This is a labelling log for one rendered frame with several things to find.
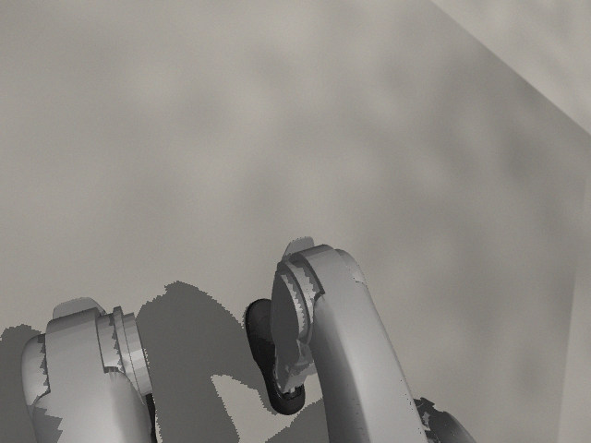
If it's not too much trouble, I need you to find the right robot hand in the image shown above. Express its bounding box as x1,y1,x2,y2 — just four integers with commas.
414,397,476,443

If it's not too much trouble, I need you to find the right robot foot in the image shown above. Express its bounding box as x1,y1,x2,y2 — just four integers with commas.
245,299,306,415

